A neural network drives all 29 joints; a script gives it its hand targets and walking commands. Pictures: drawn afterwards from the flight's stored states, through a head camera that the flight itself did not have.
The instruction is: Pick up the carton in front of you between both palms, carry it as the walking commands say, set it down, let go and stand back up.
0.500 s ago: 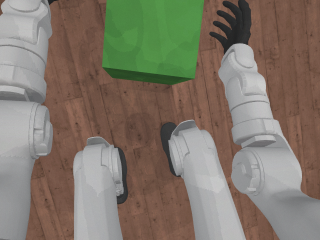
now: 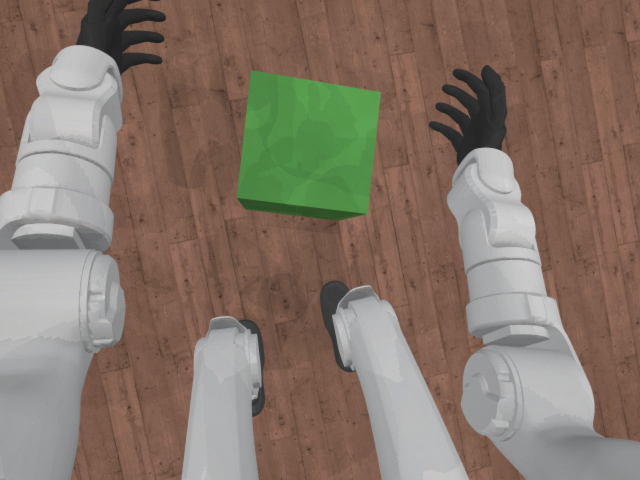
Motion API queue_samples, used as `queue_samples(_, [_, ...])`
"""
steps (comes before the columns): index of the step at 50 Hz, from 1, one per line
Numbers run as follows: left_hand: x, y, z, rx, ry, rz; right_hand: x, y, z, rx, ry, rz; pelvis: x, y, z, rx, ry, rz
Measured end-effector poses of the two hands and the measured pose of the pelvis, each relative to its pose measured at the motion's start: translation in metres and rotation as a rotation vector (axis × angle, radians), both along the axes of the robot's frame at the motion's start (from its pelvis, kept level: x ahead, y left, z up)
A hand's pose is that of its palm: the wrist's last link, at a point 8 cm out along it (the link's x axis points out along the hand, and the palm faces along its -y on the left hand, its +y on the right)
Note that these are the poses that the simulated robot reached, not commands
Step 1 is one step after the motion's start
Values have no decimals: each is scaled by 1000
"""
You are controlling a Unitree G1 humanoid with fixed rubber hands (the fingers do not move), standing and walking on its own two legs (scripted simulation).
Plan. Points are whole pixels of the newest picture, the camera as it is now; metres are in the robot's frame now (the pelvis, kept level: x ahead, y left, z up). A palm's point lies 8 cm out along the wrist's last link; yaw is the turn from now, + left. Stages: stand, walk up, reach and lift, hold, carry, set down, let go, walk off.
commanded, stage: set down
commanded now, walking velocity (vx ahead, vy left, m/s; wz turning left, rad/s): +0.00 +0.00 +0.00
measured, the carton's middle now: (303, 159) +0.51 -0.07 -0.44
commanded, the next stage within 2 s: let go in 0.18 s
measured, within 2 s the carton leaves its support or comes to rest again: neither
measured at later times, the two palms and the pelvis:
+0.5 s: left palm (10, 114) +0.48 +0.18 +0.01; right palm (566, 177) +0.39 -0.22 +0.02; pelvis +0.04 -0.01 +0.12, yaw +3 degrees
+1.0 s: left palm out of the picture +0.34 +0.20 +0.11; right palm out of the picture +0.28 -0.25 +0.14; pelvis +0.11 -0.02 +0.20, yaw +2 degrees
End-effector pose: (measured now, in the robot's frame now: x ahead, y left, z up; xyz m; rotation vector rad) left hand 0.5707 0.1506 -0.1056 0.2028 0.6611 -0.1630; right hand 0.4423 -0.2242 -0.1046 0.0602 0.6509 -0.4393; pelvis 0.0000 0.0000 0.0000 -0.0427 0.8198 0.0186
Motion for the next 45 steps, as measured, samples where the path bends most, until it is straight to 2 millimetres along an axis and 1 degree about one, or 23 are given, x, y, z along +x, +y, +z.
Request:
queue_samples(9, [-2,4,57,0,9,-4,-3,1,55,-2,-2,-1,7,2,48,5,-19,10])
queue_samples(13, [-5,6,76,1,14,7,-4,2,73,-8,4,19,11,2,66,9,-28,13])
queue_samples(16, [-15,9,87,9,14,28,-9,6,85,-18,12,58,15,1,79,15,-38,15])
queue_samples(19, [-34,14,96,26,15,66,-20,9,97,-33,31,121,21,-1,93,22,-58,18])
queue_samples(23, [-72,23,109,51,21,144,-43,8,114,-51,76,228,32,-5,112,33,-108,25])
queue_samples(27, [-112,29,127,66,28,223,-64,1,137,-64,116,328,43,-11,132,44,-188,30])
queue_samples(31, [-144,33,147,68,35,268,-81,-11,162,-68,140,394,55,-17,149,51,-278,32])
queue_samples(34, [-160,34,162,67,38,272,-96,-19,179,-66,153,418,65,-21,160,54,-342,30])
queue_samples(38, [-176,35,179,67,44,261,-116,-27,198,-60,163,419,79,-25,173,55,-422,25])
queue_samples(45, [-205,39,203,64,57,240,-151,-30,228,-54,170,394,102,-27,191,54,-547,15])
